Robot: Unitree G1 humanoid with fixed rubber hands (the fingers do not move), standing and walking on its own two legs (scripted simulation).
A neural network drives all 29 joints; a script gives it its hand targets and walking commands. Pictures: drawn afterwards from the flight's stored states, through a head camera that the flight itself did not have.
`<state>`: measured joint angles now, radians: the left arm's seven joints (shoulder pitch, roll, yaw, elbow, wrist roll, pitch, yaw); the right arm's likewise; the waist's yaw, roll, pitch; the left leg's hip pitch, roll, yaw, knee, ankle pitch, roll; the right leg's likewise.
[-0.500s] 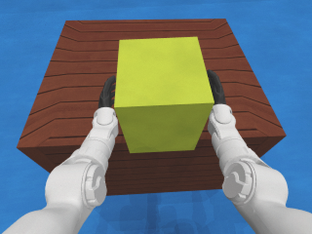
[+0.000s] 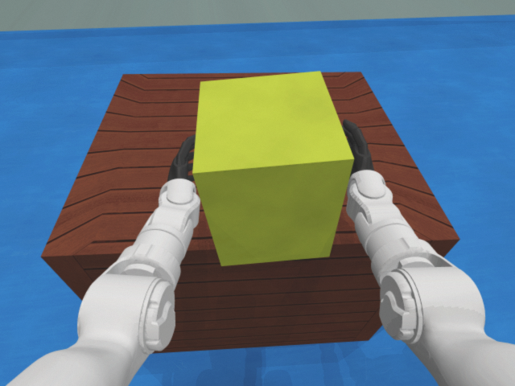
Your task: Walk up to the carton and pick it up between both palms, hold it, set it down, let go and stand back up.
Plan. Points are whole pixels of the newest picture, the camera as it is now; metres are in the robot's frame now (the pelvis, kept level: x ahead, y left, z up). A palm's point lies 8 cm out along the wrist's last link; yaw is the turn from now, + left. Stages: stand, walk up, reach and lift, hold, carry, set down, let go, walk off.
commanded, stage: reach and lift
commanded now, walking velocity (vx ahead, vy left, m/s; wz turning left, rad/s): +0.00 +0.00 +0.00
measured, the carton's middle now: (268, 173) +0.46 -0.01 +0.09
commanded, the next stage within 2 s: none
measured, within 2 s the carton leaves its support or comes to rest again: neither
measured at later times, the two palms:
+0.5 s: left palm (168, 150) +0.40 +0.14 +0.19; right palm (376, 147) +0.40 -0.15 +0.19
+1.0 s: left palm (143, 154) +0.38 +0.17 +0.20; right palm (361, 130) +0.40 -0.12 +0.23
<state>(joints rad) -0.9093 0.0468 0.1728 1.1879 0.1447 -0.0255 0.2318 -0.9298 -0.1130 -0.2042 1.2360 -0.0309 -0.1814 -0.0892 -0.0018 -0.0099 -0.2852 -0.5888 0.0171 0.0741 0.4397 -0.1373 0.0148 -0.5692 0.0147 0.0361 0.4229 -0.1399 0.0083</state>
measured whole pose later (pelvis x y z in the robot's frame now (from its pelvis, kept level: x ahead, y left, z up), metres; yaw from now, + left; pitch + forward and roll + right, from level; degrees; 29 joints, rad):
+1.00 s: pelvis +0.00 -0.01 +0.01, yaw +0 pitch -2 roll +0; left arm -0.80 0.04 0.34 0.66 0.14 0.49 0.12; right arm -0.98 -0.05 -0.13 1.01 0.06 0.20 -0.15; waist 0.00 -0.01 -0.10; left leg -0.17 0.01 0.07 0.34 -0.13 0.01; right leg -0.16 0.02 0.04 0.36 -0.15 0.00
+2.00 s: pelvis -0.01 -0.01 +0.01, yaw +0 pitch -3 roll +0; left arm -0.80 0.04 0.31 0.51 0.14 0.65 0.12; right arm -0.98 -0.06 -0.13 0.86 0.11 0.36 -0.17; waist 0.00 -0.01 -0.10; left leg -0.17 0.02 0.07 0.36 -0.13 0.01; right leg -0.16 0.02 0.04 0.36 -0.14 0.00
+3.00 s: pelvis -0.02 +0.00 +0.01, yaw +0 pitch -4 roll +0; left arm -0.80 0.04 0.28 0.41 0.14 0.76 0.11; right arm -0.98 -0.07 -0.13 0.74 0.15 0.50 -0.19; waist 0.00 -0.01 -0.10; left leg -0.17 0.02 0.07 0.37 -0.13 0.01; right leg -0.15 0.02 0.04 0.36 -0.14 0.01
